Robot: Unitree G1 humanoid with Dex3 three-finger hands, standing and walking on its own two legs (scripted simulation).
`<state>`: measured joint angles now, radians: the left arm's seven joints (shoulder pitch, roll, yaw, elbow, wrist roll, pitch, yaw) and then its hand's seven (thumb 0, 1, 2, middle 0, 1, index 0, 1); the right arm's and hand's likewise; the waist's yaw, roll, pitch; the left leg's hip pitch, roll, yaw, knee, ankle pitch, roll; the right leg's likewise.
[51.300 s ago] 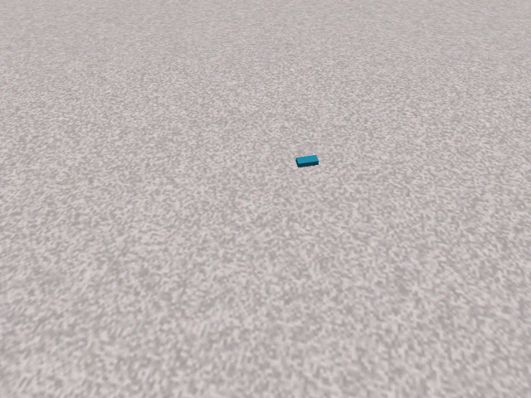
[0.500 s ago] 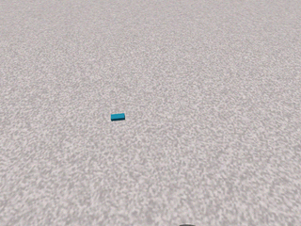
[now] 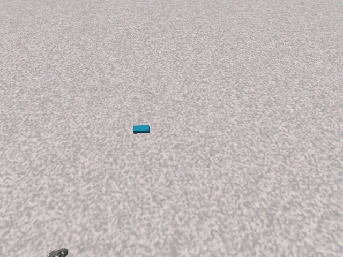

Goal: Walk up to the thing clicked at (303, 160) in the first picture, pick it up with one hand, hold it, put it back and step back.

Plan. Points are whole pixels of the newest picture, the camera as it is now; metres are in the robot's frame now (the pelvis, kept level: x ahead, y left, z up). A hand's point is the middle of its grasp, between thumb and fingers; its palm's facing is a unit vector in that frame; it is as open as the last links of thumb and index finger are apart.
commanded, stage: step back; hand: left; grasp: from above
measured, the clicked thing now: (141, 129) +1.03 +0.24 -0.75
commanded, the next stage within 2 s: stand in 0.06 s
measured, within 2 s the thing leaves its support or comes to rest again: neither
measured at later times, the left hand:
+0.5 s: hand out of the picture +0.07 +0.25 -0.14, palm faces -0.02 -0.95 -0.33, open 7.4 cm
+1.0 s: hand out of the picture +0.05 +0.25 -0.14, palm faces -0.05 -0.94 -0.34, open 7.4 cm
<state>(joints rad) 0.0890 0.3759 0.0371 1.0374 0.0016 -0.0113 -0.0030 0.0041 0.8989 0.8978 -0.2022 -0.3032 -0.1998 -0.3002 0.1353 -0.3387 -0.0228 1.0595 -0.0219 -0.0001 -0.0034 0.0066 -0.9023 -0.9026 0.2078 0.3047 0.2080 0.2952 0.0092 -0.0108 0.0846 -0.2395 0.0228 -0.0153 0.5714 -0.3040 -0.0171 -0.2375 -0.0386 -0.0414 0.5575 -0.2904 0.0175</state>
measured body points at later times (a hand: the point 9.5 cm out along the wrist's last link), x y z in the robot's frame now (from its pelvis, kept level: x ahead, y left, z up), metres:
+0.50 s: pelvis -0.01 +0.00 +0.02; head +0.00 +0.00 +0.47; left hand +0.07 +0.30 -0.12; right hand +0.10 -0.29 -0.11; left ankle +0.00 +0.13 -0.73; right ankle +0.00 -0.13 -0.73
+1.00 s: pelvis -0.02 -0.01 +0.02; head -0.01 -0.01 +0.46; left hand +0.05 +0.29 -0.12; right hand +0.03 -0.31 -0.12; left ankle +0.00 +0.13 -0.73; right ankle +0.00 -0.13 -0.73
